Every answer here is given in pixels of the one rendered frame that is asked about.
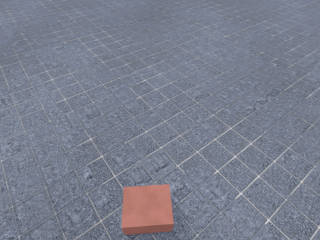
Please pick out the carton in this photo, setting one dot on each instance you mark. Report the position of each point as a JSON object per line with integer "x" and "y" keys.
{"x": 147, "y": 209}

